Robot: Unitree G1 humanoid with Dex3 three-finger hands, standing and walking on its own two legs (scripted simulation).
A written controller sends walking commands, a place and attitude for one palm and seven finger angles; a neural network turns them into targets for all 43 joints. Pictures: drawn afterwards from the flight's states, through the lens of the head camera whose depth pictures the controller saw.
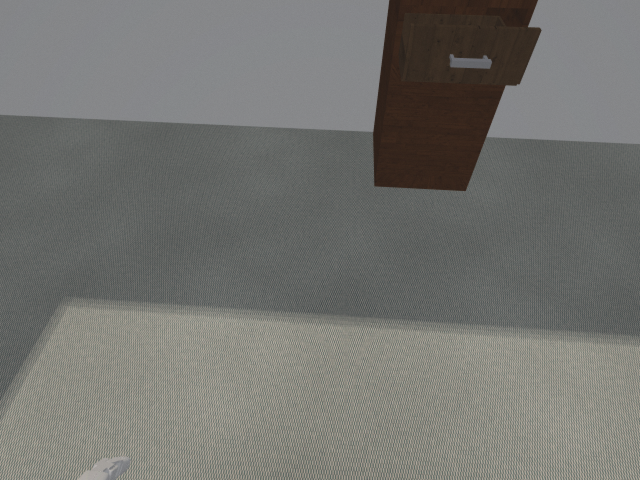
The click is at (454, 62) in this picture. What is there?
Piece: drawer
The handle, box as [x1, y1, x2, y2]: [449, 54, 491, 68]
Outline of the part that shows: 449,56 450,66 455,67 489,68 491,63 490,59 488,59 486,55 483,55 481,59 454,58 452,54 450,54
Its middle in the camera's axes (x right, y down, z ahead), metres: +0.47 -0.56 +1.21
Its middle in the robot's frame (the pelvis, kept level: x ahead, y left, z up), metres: +1.30 -0.41 -0.06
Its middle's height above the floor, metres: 0.71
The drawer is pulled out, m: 0.17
